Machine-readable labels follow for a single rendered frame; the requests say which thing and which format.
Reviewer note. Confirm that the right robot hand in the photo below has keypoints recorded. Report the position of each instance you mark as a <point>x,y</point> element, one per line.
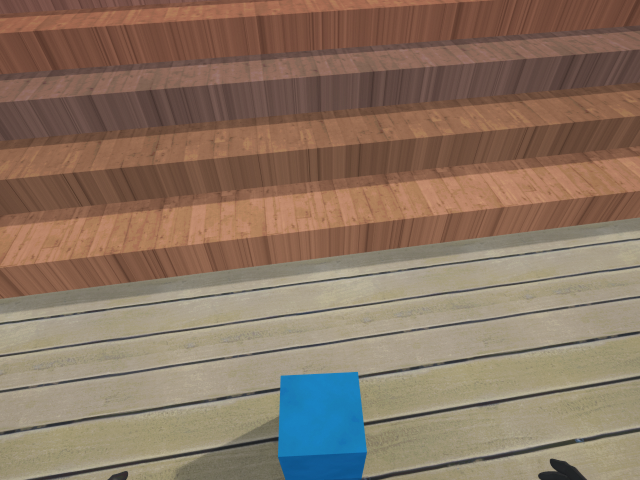
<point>564,471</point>

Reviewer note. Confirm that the carton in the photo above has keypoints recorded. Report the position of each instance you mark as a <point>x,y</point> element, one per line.
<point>321,427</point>

